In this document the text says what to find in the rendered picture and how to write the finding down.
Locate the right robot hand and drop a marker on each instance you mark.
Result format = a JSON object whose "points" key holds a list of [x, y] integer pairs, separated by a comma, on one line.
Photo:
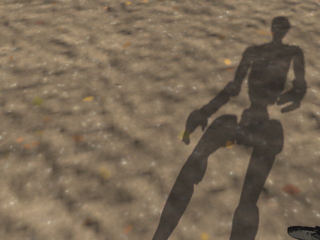
{"points": [[304, 232]]}

